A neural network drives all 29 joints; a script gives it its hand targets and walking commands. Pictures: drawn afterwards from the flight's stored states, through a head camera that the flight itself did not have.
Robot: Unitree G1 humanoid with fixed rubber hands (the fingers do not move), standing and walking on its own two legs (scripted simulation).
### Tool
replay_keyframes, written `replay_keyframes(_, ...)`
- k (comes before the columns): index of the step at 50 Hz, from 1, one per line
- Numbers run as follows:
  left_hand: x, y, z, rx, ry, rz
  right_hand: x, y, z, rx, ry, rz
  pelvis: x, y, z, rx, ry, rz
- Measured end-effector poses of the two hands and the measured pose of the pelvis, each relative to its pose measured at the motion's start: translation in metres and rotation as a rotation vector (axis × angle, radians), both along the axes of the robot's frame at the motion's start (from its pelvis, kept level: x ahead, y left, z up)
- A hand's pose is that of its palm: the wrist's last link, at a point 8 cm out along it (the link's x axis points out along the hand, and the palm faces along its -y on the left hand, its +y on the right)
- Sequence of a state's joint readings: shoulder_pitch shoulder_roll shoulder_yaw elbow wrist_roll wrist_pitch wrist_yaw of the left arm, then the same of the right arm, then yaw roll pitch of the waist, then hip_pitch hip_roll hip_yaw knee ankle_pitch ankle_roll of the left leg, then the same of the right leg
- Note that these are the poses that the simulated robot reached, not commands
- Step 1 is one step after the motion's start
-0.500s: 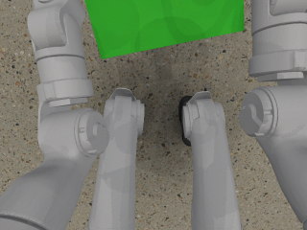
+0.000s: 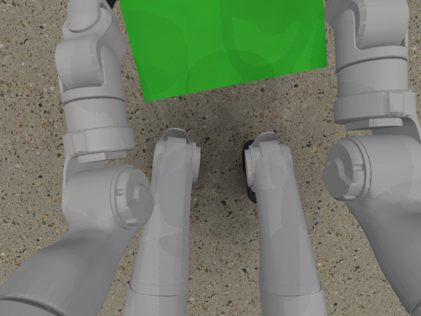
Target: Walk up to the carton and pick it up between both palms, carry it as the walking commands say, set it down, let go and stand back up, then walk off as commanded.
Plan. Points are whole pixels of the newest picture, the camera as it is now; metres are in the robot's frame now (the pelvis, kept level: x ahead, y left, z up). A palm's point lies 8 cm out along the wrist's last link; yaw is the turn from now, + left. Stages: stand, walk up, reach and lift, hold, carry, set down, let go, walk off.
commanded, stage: reach and lift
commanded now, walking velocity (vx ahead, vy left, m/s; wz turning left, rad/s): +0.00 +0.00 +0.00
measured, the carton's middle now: (219, 17) +0.52 +0.02 -0.15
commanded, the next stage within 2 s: none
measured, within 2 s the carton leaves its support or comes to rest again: neither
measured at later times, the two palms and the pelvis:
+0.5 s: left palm out of the picture +0.49 +0.18 -0.02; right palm out of the picture +0.54 -0.12 +0.00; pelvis +0.00 +0.00 +0.06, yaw +0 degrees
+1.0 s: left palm out of the picture +0.47 +0.18 +0.06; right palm out of the picture +0.52 -0.13 +0.07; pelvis +0.01 +0.00 +0.12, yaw +0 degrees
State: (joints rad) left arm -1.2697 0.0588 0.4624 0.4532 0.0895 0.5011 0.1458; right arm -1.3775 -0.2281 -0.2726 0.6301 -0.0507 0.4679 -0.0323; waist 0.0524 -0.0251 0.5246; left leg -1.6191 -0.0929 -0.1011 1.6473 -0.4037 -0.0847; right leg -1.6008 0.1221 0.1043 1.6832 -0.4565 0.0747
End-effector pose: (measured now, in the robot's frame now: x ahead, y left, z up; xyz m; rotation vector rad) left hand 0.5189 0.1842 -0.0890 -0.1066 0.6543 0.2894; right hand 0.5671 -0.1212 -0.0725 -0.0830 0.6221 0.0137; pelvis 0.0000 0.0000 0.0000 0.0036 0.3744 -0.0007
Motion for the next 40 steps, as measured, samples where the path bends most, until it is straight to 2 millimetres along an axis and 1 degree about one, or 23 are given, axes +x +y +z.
replay_keyframes(40,-0.04,-0.005,0.115,0.009,0.005,-0.006,-0.041,-0.005,0.113,-0.008,0.003,0.005,0.005,-0.001,0.092,0.001,-0.153,0.0)
